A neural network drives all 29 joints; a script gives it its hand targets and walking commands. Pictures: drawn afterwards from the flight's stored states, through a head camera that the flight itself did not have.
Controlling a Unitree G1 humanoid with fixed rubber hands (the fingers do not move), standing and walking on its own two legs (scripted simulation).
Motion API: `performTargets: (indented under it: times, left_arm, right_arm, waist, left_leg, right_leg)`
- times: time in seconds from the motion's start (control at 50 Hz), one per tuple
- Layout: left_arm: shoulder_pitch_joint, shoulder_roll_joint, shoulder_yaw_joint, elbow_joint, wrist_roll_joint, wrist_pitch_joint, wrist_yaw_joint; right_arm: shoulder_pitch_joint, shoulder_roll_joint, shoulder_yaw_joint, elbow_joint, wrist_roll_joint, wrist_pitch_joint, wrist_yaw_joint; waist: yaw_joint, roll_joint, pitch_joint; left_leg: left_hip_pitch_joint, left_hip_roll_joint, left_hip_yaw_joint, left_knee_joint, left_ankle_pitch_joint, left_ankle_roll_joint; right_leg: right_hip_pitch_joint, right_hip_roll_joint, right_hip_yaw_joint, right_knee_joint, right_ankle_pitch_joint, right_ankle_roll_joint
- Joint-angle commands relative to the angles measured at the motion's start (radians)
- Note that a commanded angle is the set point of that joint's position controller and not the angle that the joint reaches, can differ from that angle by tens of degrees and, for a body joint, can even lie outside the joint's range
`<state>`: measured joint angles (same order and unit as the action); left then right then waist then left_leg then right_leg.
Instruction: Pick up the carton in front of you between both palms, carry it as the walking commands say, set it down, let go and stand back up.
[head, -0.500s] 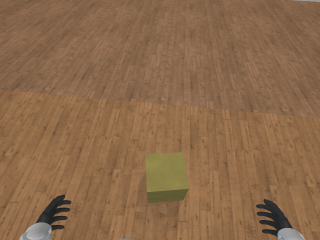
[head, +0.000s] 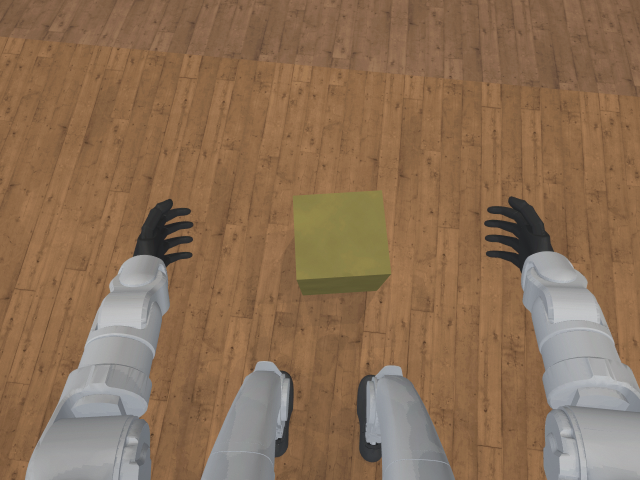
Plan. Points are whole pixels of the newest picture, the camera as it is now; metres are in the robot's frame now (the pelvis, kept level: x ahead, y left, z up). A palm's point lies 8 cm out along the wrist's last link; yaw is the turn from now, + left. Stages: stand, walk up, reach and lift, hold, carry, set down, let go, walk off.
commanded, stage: reach and lift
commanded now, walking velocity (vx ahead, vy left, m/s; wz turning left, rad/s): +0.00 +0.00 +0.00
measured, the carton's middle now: (338, 247) +0.51 -0.01 -0.57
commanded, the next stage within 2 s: none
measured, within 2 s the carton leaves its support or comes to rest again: neither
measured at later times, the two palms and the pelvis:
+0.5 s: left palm (224, 177) +0.51 +0.18 -0.15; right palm (470, 161) +0.54 -0.20 -0.15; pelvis -0.02 -0.01 -0.04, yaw +0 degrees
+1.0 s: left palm (250, 230) +0.49 +0.18 -0.38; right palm (432, 225) +0.52 -0.21 -0.39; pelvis -0.04 +0.01 -0.23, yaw +2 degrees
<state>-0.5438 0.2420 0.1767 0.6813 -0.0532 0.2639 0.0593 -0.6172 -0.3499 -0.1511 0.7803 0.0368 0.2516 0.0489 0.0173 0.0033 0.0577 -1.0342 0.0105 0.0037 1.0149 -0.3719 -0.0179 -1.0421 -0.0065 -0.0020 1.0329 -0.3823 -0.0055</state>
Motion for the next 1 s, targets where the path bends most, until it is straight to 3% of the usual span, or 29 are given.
performTargets:
  times: [0.0, 0.14, 0.26, 0.32, 0.4, 0.5, 0.56, 0.66, 0.74, 0.8, 0.86, 0.98]
  left_arm:
    - [-0.367, 0.13, 0.061, -0.054, -0.006, 0.001, 0.03]
    - [-0.734, 0.123, 0.102, 0.044, -0.004, 0.021, 0.06]
    - [-0.934, 0.089, 0.181, 0.107, 0.049, -0.002, 0.066]
    - [-0.963, 0.067, 0.22, 0.105, 0.08, -0.024, 0.062]
    - [-0.934, 0.047, 0.256, 0.059, 0.121, -0.067, 0.052]
    - [-0.809, -0.007, 0.294, 0.039, 0.159, -0.126, 0.033]
    - [-0.748, -0.048, 0.301, 0.054, 0.171, -0.165, 0.029]
    - [-0.752, -0.053, 0.273, 0.063, 0.147, -0.207, 0.037]
    - [-0.769, -0.027, 0.212, 0.086, 0.097, -0.216, 0.065]
    - [-0.79, 0.013, 0.153, 0.081, 0.03, -0.209, 0.091]
    - [-0.864, 0.059, 0.095, 0.055, -0.043, -0.192, 0.113]
    - [-1.049, 0.111, 0.038, 0.087, -0.129, -0.131, 0.133]
  right_arm:
    - [-0.415, -0.166, -0.037, -0.026, 0.015, -0.003, -0.001]
    - [-0.793, -0.206, -0.053, 0.127, 0.007, 0.013, -0.001]
    - [-1.024, -0.223, -0.102, 0.23, -0.05, -0.013, 0.014]
    - [-1.063, -0.208, -0.13, 0.241, -0.084, -0.036, 0.02]
    - [-1.049, -0.175, -0.166, 0.193, -0.129, -0.071, 0.02]
    - [-0.969, -0.081, -0.201, 0.146, -0.171, -0.116, 0.012]
    - [-0.888, -0.035, -0.223, 0.152, -0.189, -0.147, 0.001]
    - [-0.823, -0.052, -0.239, 0.161, -0.175, -0.185, -0.03]
    - [-0.844, -0.1, -0.163, 0.168, -0.086, -0.207, -0.051]
    - [-0.888, -0.151, -0.086, 0.156, -0.006, -0.207, -0.061]
    - [-0.975, -0.206, -0.025, 0.125, 0.061, -0.194, -0.072]
    - [-1.155, -0.27, 0.051, 0.15, 0.132, -0.143, -0.081]
  waist:
    - [0.017, -0.048, -0.709]
    - [0.027, -0.051, -0.843]
    - [0.032, -0.056, -0.927]
    - [0.037, -0.064, -0.999]
    - [0.049, -0.087, -1.133]
    - [0.049, -0.137, -1.125]
    - [0.029, -0.133, -1.085]
    - [-0.003, -0.046, -1.068]
    - [0.003, -0.015, -1.129]
    - [0.015, -0.033, -1.245]
    - [0.017, -0.076, -1.321]
    - [0.016, -0.107, -1.245]
  left_leg:
    - [0.169, -0.052, 0.018, -0.059, 0.237, -0.03]
    - [0.085, -0.06, 0.054, -0.041, 0.063, -0.04]
    - [0.01, -0.074, 0.069, -0.019, 0.05, -0.043]
    - [-0.004, -0.079, 0.074, -0.007, 0.119, -0.043]
    - [-0.024, -0.093, 0.076, 0.014, 0.286, -0.035]
    - [-0.243, -0.103, 0.07, 0.061, 0.427, -0.032]
    - [-0.368, -0.098, 0.053, 0.127, 0.481, -0.042]
    - [-0.453, -0.085, 0.04, 0.308, 0.456, -0.063]
    - [-0.403, -0.085, 0.031, 0.472, 0.506, -0.065]
    - [-0.382, -0.086, 0.034, 0.581, 0.535, -0.064]
    - [-0.408, -0.086, 0.046, 0.67, 0.468, -0.058]
    - [-0.444, -0.081, 0.071, 0.791, 0.227, -0.049]
  right_leg:
    - [0.28, 0.04, 0.015, -0.08, 0.283, 0.032]
    - [0.164, 0.045, -0.003, -0.079, 0.082, 0.034]
    - [0.092, 0.059, -0.012, -0.057, 0.079, 0.032]
    - [0.107, 0.065, -0.008, -0.038, 0.162, 0.032]
    - [0.191, 0.073, 0.007, 0.002, 0.384, 0.03]
    - [0.256, 0.063, 0.043, 0.094, 0.686, 0.026]
    - [0.164, 0.052, 0.063, 0.169, 0.79, 0.025]
    - [-0.169, 0.06, 0.047, 0.313, 0.63, 0.025]
    - [-0.402, 0.075, 0.025, 0.451, 0.528, 0.038]
    - [-0.408, 0.072, 0.015, 0.568, 0.533, 0.047]
    - [-0.383, 0.062, 0.001, 0.672, 0.485, 0.053]
    - [-0.464, 0.042, -0.031, 0.787, 0.219, 0.046]
